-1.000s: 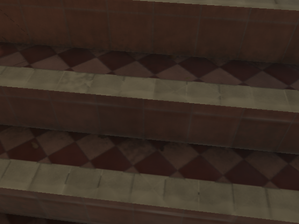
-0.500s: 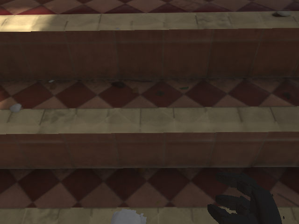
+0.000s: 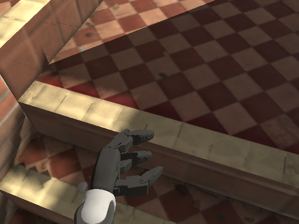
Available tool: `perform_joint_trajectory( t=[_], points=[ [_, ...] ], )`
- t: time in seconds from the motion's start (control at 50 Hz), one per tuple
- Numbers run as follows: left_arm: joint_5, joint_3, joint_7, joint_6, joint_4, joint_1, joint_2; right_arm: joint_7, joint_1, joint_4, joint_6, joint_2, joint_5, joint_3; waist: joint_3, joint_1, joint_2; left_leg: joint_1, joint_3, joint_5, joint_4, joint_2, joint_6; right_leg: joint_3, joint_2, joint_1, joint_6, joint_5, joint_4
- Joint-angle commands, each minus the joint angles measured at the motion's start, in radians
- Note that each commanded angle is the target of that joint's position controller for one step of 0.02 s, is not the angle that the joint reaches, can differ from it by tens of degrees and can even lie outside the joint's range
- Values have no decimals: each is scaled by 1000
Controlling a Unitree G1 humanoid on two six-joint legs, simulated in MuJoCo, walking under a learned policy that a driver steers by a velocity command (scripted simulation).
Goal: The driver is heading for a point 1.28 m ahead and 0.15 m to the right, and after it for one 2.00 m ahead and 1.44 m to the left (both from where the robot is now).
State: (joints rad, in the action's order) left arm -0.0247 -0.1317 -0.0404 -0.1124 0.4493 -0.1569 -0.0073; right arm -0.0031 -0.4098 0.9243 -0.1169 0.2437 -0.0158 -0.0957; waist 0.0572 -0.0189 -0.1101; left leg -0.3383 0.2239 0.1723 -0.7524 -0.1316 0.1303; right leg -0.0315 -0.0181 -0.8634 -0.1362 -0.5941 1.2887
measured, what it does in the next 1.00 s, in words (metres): climbs, turning right: left foot 0.19 m higher, then right foot 0.19 m higher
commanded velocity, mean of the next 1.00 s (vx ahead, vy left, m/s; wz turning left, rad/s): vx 1.00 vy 0.00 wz -0.44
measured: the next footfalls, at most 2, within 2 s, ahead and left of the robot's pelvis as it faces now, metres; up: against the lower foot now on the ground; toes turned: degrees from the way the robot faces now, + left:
left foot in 0.36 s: +0.44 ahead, +0.20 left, +0.19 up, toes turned +8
right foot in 0.84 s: +0.73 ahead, +0.00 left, +0.39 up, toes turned -15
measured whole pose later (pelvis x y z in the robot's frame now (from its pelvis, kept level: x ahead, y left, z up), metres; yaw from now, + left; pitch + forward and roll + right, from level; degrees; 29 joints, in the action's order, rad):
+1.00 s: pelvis +0.74 +0.02 +0.44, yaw -25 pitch +2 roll -2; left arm -0.02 0.09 0.00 -0.02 0.85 0.42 0.27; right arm 0.00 -0.12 0.51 -0.11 0.15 0.07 0.00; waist 0.10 0.02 0.02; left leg -0.82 0.17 -0.36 -1.94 0.05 0.04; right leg 0.01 -0.27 -0.45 -0.19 -0.55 0.99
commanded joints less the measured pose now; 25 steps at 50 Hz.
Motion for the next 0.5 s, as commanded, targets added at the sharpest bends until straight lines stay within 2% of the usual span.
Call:
perform_joint_trajectory(
  t=[0.02,0.04,0.06,0.08,0.1,0.12,0.14,0.16,0.18,0.2,0.22,0.24,0.26,0.28,0.3,0.32,0.34,0.36,0.38,0.4,0.42,0.44,0.46,0.48,0.5],
  points=[
    [12,198,-7,34,195,442,339,37,250,-259,-59,-3,88,-9,441,132,405,-560,49,-179,-1146,-50,-74,672,292,919,-195,240,-610],
    [9,191,-4,24,225,388,261,43,297,-321,-51,-46,92,17,324,91,256,-675,26,-186,-1292,1,-44,690,310,838,-194,88,-665],
    [7,176,-6,5,286,337,200,35,338,-384,-24,-109,96,51,126,23,167,-761,55,-229,-1344,37,-6,619,325,650,-130,15,-706],
    [-12,169,2,-13,364,374,164,27,362,-411,6,-135,92,73,17,-4,99,-842,57,-332,-1421,43,14,543,307,589,-79,-4,-773],
    [-18,175,15,-35,387,381,180,16,298,-399,32,-142,81,86,-37,-43,64,-881,39,-419,-1430,50,17,436,267,586,-43,50,-826],
    [-14,174,23,-38,405,388,171,12,261,-401,57,-150,65,94,-104,-81,67,-911,60,-448,-1402,68,9,362,271,554,-3,131,-862],
    [-15,173,30,-44,435,390,172,8,332,-427,71,-144,52,96,-186,-77,74,-956,53,-492,-1395,64,2,288,283,501,7,211,-936],
    [-22,176,33,-50,424,384,201,9,371,-449,80,-98,38,90,-223,-78,45,-913,5,-486,-1240,64,-14,204,267,443,11,247,-1010],
    [-20,185,29,-56,435,407,239,4,451,-485,86,-97,42,87,-226,-56,96,-921,-45,-543,-1265,56,-13,173,283,441,-23,308,-1097],
    [-17,193,21,-62,444,426,275,0,487,-506,90,-82,37,80,-214,-47,135,-937,-74,-589,-1336,65,-10,156,302,469,-57,363,-1149],
    [-3,191,17,-72,482,492,299,-12,604,-566,95,-99,38,92,-227,-15,192,-1039,-134,-687,-1395,97,1,164,320,564,-90,395,-1250],
    [9,192,15,-81,513,546,304,-14,640,-597,97,-124,48,104,-261,-16,227,-1157,-175,-764,-1394,171,21,165,327,670,-93,355,-1277],
    [14,194,13,-77,542,605,296,-9,710,-638,96,-128,54,122,-247,15,193,-1142,-258,-819,-1224,218,24,114,289,727,-82,340,-1350],
    [30,200,1,-64,571,677,288,1,767,-682,96,-139,60,134,-233,57,195,-1110,-247,-827,-1085,270,45,105,270,782,-70,384,-1383],
    [45,197,1,-46,556,621,290,34,723,-660,86,-123,48,144,-152,30,133,-668,-379,-716,-718,246,47,-25,187,607,-76,578,-1468],
    [100,192,-6,-59,512,612,329,48,642,-644,67,-146,5,156,12,15,79,-95,-378,-580,-498,176,43,5,209,415,-102,1113,-1418],
    [77,219,16,-78,480,623,468,33,327,-540,80,-67,-3,93,271,-100,146,238,-420,-658,-516,47,-6,23,240,512,-113,1674,-1163],
    [66,267,45,-107,457,573,615,9,23,-506,112,16,23,41,455,-274,316,404,-297,-666,-485,32,-19,87,312,611,-77,2149,-852],
    [105,282,78,-118,394,478,562,-19,-85,-469,103,166,48,-16,527,-318,176,509,84,-874,-232,171,-2,136,202,461,-6,1900,-507],
    [89,260,114,-122,322,410,392,-28,-130,-403,87,280,81,-50,555,-292,-253,552,543,-954,204,430,26,226,-28,225,17,815,14],
    [36,250,110,-113,297,435,308,-5,-20,-400,77,223,54,-40,580,-223,-191,463,724,-1050,358,502,1,344,-88,138,40,604,522],
    [8,235,103,-90,241,415,207,11,117,-369,65,172,35,-27,457,-109,-114,338,630,-1071,347,505,9,289,-29,45,50,651,715],
    [-13,223,95,-77,212,379,181,18,184,-308,41,95,26,-7,270,-52,-25,200,456,-1022,278,475,35,188,26,-15,28,685,735],
    [-24,195,86,-59,183,315,106,21,182,-224,23,33,27,10,113,-8,35,77,298,-814,267,446,43,167,39,-101,6,654,836],
    [-18,161,84,-32,148,313,54,31,135,-146,11,-34,53,32,53,36,48,52,175,-685,282,433,32,159,51,-181,-17,543,923]
  ],
)
Velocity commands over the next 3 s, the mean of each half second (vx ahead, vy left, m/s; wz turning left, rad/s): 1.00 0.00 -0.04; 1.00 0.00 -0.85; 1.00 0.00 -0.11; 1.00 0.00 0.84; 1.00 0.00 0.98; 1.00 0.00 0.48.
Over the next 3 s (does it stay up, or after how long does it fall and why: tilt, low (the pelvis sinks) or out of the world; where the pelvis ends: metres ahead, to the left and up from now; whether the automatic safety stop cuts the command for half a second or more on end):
stays up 1.41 -0.17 0.52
